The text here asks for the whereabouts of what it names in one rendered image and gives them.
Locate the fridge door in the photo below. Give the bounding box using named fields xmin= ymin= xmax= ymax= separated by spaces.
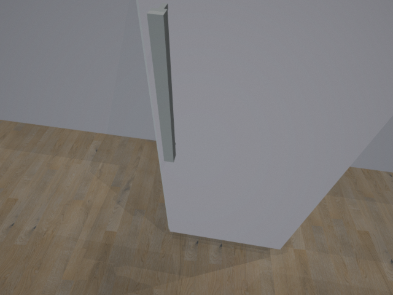
xmin=138 ymin=0 xmax=393 ymax=250

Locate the handle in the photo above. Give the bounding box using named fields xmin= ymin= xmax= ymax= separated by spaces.
xmin=147 ymin=3 xmax=176 ymax=162

